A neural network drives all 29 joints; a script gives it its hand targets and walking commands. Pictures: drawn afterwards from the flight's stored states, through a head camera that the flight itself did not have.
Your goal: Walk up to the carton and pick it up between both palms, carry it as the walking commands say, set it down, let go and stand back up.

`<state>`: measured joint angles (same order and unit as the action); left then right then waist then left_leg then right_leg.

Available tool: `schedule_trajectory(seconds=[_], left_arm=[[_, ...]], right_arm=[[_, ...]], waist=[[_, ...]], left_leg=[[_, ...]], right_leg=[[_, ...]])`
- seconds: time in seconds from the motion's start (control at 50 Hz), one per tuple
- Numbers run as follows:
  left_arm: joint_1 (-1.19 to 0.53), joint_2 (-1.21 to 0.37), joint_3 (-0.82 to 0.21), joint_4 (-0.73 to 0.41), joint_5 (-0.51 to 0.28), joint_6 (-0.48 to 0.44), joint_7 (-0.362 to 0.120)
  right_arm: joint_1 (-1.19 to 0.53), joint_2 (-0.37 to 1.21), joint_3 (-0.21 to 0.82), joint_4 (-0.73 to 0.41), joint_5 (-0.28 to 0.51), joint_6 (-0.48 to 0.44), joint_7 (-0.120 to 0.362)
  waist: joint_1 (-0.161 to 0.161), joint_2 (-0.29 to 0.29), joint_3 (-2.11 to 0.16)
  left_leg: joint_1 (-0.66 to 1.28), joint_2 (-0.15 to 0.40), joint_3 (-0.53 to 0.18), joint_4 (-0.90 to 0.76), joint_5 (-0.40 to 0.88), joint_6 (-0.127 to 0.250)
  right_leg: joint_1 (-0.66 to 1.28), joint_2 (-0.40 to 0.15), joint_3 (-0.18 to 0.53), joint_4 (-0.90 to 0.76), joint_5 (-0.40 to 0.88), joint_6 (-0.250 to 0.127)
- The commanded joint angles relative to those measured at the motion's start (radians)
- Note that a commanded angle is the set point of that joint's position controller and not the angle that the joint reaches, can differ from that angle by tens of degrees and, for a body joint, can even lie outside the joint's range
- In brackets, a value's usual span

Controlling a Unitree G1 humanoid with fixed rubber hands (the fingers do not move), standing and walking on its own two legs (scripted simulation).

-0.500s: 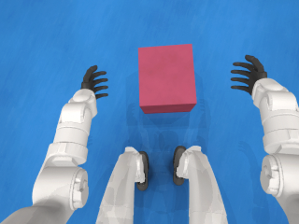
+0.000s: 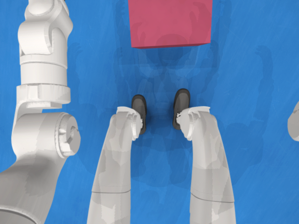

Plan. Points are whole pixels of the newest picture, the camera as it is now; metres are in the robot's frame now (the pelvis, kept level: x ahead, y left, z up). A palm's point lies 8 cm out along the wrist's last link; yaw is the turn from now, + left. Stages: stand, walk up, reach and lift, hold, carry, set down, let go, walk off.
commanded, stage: reach and lift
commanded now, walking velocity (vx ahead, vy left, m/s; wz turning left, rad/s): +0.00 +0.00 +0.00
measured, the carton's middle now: (168, 4) +0.59 -0.01 -0.54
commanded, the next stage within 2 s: none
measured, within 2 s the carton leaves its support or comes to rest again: neither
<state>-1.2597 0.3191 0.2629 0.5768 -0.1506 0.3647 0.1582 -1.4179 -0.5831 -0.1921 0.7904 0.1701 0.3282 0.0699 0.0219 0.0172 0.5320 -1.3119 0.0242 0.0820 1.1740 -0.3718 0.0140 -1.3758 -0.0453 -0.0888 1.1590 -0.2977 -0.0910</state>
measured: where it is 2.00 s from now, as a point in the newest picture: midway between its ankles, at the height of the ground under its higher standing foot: (161, 119)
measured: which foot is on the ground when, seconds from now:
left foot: down 0.00-1.00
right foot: down 0.00-1.00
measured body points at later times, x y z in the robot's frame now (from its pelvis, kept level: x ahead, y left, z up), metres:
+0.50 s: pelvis -0.02 +0.00 -0.08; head +0.37 +0.01 +0.14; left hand +0.55 +0.18 -0.24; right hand +0.57 -0.24 -0.23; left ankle +0.09 +0.12 -0.62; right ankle +0.12 -0.10 -0.62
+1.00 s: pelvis -0.02 -0.02 -0.23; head +0.36 -0.02 -0.01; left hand +0.56 +0.18 -0.38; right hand +0.59 -0.23 -0.38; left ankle +0.08 +0.12 -0.62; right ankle +0.12 -0.10 -0.62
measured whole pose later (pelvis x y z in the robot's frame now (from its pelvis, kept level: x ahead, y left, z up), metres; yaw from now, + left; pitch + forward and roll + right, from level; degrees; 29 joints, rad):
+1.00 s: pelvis -0.02 -0.02 -0.23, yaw +6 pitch +31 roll +4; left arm -1.57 0.37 0.17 0.96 -0.20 0.28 0.15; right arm -1.64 -0.58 -0.09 1.03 0.21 0.26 -0.01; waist -0.04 0.05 0.52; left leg -2.02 -0.05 0.02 2.05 -0.58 -0.04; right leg -2.08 0.00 0.00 2.06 -0.53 -0.05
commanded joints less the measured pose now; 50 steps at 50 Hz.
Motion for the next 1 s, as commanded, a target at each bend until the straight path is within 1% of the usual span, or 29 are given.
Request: schedule_trajectory(seconds=[0.0,0.02,0.04,0.08,0.1,0.12,0.14,0.2,0.22,0.24,0.32,0.34,0.38,0.4,0.42,0.44,0.5,0.56,0.64,0.68,0.7,0.72,0.74,0.78,0.82,0.88,0.92,0.94,0.98], left_arm=[[-0.254,0.194,-0.028,-0.372,-0.059,-0.053,-0.007],[-0.262,0.219,0.01,-0.339,-0.033,-0.06,-0.009],[-0.271,0.2,0.003,-0.337,-0.021,-0.061,-0.012],[-0.279,0.171,0.012,-0.214,0.023,-0.071,-0.027],[-0.241,0.127,0.002,-0.128,0.037,-0.078,-0.036],[-0.212,0.087,-0.012,-0.05,0.045,-0.08,-0.043],[-0.206,0.076,-0.003,-0.023,0.053,-0.098,-0.043],[-0.225,0.043,-0.038,0.051,0.036,-0.136,-0.048],[-0.219,0.033,-0.036,0.07,0.035,-0.145,-0.046],[-0.264,0.045,-0.048,0.03,0.03,-0.157,-0.04],[-0.441,0.058,-0.092,-0.009,0.035,-0.135,0.001],[-0.477,0.073,-0.104,-0.073,0.034,-0.124,0.013],[-0.545,0.121,-0.086,0.022,0.028,-0.078,0.027],[-0.575,0.148,-0.079,-0.137,0.011,-0.064,0.041],[-0.604,0.192,-0.057,-0.132,0.018,-0.045,0.054],[-0.615,0.221,-0.042,-0.112,0.007,-0.031,0.062],[-0.668,0.292,-0.012,-0.054,0.006,0.009,0.067],[-0.712,0.263,-0.045,0.06,-0.037,0.039,0.048],[-0.738,0.223,-0.095,0.152,-0.076,0.025,0.004],[-0.753,0.227,-0.114,0.199,-0.079,0.003,-0.007],[-0.779,0.236,-0.118,0.155,-0.076,-0.01,-0.012],[-0.752,0.247,-0.103,0.222,-0.067,-0.023,-0.015],[-0.773,0.251,-0.1,0.176,-0.072,-0.037,-0.016],[-0.742,0.254,-0.087,0.21,-0.065,-0.064,-0.011],[-0.711,0.259,-0.071,0.254,-0.044,-0.085,-0.006],[-0.668,0.272,-0.062,0.222,-0.033,-0.118,-0.007],[-0.606,0.234,-0.071,0.263,-0.039,-0.135,-0.011],[-0.608,0.245,-0.058,0.212,-0.028,-0.147,-0.009],[-0.578,0.231,-0.075,0.198,-0.034,-0.169,-0.018]], right_arm=[[-0.344,-0.199,-0.044,-0.398,0.005,-0.035,-0.031],[-0.325,-0.187,-0.058,-0.348,-0.017,-0.036,-0.035],[-0.304,-0.201,-0.092,-0.349,-0.05,-0.038,-0.038],[-0.235,-0.189,-0.148,-0.156,-0.092,-0.056,-0.023],[-0.19,-0.158,-0.151,-0.071,-0.085,-0.069,-0.011],[-0.144,-0.14,-0.163,0.008,-0.09,-0.085,0.003],[-0.132,-0.138,-0.17,0.024,-0.095,-0.106,0.011],[-0.117,-0.103,-0.211,0.061,-0.123,-0.164,0.024],[-0.125,-0.087,-0.188,0.056,-0.115,-0.179,0.031],[-0.159,-0.1,-0.192,0.024,-0.124,-0.19,0.028],[-0.31,-0.2,-0.217,0.0,-0.123,-0.189,0.035],[-0.364,-0.227,-0.209,-0.062,-0.104,-0.181,0.034],[-0.459,-0.238,-0.174,-0.01,-0.084,-0.131,0.029],[-0.513,-0.262,-0.166,-0.19,-0.057,-0.126,0.025],[-0.547,-0.26,-0.116,-0.162,-0.024,-0.103,0.02],[-0.582,-0.283,-0.1,-0.188,-0.016,-0.089,0.007],[-0.58,-0.284,-0.042,-0.076,0.009,-0.025,-0.013],[-0.601,-0.243,0.026,0.068,0.024,0.017,-0.025],[-0.654,-0.22,0.074,0.109,0.069,0.008,-0.039],[-0.676,-0.227,0.061,0.129,0.058,-0.013,-0.049],[-0.692,-0.237,0.052,0.067,0.056,-0.026,-0.052],[-0.704,-0.224,0.066,0.081,0.061,-0.035,-0.053],[-0.726,-0.238,0.062,0.009,0.057,-0.051,-0.059],[-0.713,-0.227,0.063,0.011,0.063,-0.066,-0.071],[-0.675,-0.209,0.077,0.087,0.054,-0.075,-0.074],[-0.588,-0.188,0.08,0.119,0.038,-0.088,-0.079],[-0.521,-0.174,0.068,0.153,0.036,-0.107,-0.081],[-0.515,-0.169,0.068,0.128,0.041,-0.114,-0.079],[-0.488,-0.152,0.074,0.126,0.039,-0.137,-0.08]], waist=[[0.02,-0.204,-2.493],[0.031,-0.185,-2.416],[-0.011,-0.166,-2.391],[-0.055,-0.044,-2.172],[-0.049,0.006,-2.055],[-0.071,0.03,-1.964],[-0.059,0.043,-1.949],[-0.132,0.01,-1.942],[-0.118,-0.013,-1.956],[-0.144,-0.04,-2.02],[-0.187,0.036,-2.11],[-0.168,0.059,-2.196],[-0.136,0.037,-2.092],[-0.121,0.032,-2.28],[-0.088,-0.007,-2.255],[-0.084,-0.055,-2.267],[-0.043,-0.091,-2.182],[-0.048,-0.139,-2.007],[-0.05,-0.114,-1.927],[-0.066,-0.103,-1.876],[-0.072,-0.097,-1.897],[-0.05,-0.111,-1.85],[-0.055,-0.115,-1.901],[-0.044,-0.127,-1.911],[-0.026,-0.139,-1.858],[-0.038,-0.153,-1.845],[-0.069,-0.156,-1.808],[-0.055,-0.132,-1.822],[-0.068,-0.126,-1.804]], left_leg=[[0.064,-0.117,-0.041,-0.093,0.359,0.026],[0.013,-0.117,-0.035,-0.095,0.321,0.025],[0.049,-0.118,-0.05,-0.095,0.331,0.019],[0.17,-0.108,-0.073,-0.09,0.374,-0.007],[0.207,-0.105,-0.079,-0.067,0.387,-0.015],[0.227,-0.101,-0.093,-0.051,0.411,-0.021],[0.244,-0.1,-0.096,-0.036,0.451,-0.03],[0.239,-0.096,-0.12,0.048,0.531,-0.033],[0.241,-0.095,-0.117,0.069,0.547,-0.04],[0.234,-0.101,-0.116,0.106,0.549,-0.042],[0.604,-0.08,-0.161,0.232,0.625,-0.059],[0.672,-0.081,-0.158,0.246,0.621,-0.068],[0.555,-0.094,-0.126,0.27,0.371,-0.074],[0.628,-0.106,-0.115,0.279,0.452,-0.077],[0.518,-0.107,-0.099,0.298,0.365,-0.076],[0.435,-0.113,-0.077,0.316,0.283,-0.066],[0.24,-0.108,-0.033,0.355,0.097,-0.055],[0.041,-0.102,-0.016,0.375,-0.068,-0.042],[-0.065,-0.095,0.0,0.466,-0.136,-0.034],[-0.114,-0.092,-0.005,0.513,-0.147,-0.027],[-0.114,-0.087,-0.009,0.537,-0.115,-0.02],[-0.149,-0.089,-0.003,0.556,-0.127,-0.015],[-0.169,-0.089,0.0,0.581,-0.096,-0.013],[-0.237,-0.091,0.005,0.621,-0.097,-0.015],[-0.284,-0.092,0.018,0.651,-0.099,-0.018],[-0.317,-0.094,0.022,0.69,-0.063,-0.021],[-0.349,-0.095,0.017,0.722,-0.052,-0.025],[-0.325,-0.099,0.026,0.738,-0.017,-0.029],[-0.371,-0.099,0.021,0.775,0.016,-0.032]], right_leg=[[1.688,0.028,0.284,0.123,1.029,0.038],[1.638,0.01,0.302,0.107,0.986,0.048],[1.581,0.019,0.287,0.09,0.951,0.051],[1.262,0.045,0.226,0.052,0.81,0.05],[1.093,0.056,0.212,0.046,0.742,0.049],[0.958,0.066,0.19,0.046,0.722,0.047],[0.887,0.073,0.178,0.056,0.73,0.045],[0.784,0.072,0.161,0.108,0.781,0.056],[0.766,0.072,0.153,0.118,0.788,0.058],[0.779,0.076,0.152,0.151,0.81,0.063],[0.303,0.104,0.054,0.202,0.46,0.079],[0.302,0.11,0.043,0.221,0.423,0.076],[0.254,0.109,0.032,0.25,0.258,0.082],[0.402,0.112,0.032,0.272,0.373,0.083],[0.413,0.107,0.039,0.309,0.355,0.088],[0.463,0.109,0.038,0.329,0.32,0.093],[0.479,0.091,0.059,0.366,0.178,0.1],[0.468,0.07,0.092,0.374,0.025,0.096],[0.408,0.054,0.141,0.411,-0.088,0.083],[0.349,0.05,0.133,0.461,-0.084,0.081],[0.333,0.048,0.133,0.49,-0.038,0.079],[0.324,0.046,0.135,0.509,-0.038,0.084],[0.381,0.043,0.149,0.531,0.016,0.082],[0.42,0.035,0.156,0.583,0.061,0.082],[0.402,0.035,0.148,0.627,0.094,0.085],[0.397,0.037,0.139,0.685,0.173,0.089],[0.376,0.036,0.136,0.72,0.216,0.088],[0.372,0.038,0.135,0.733,0.254,0.09],[0.369,0.043,0.137,0.78,0.335,0.084]])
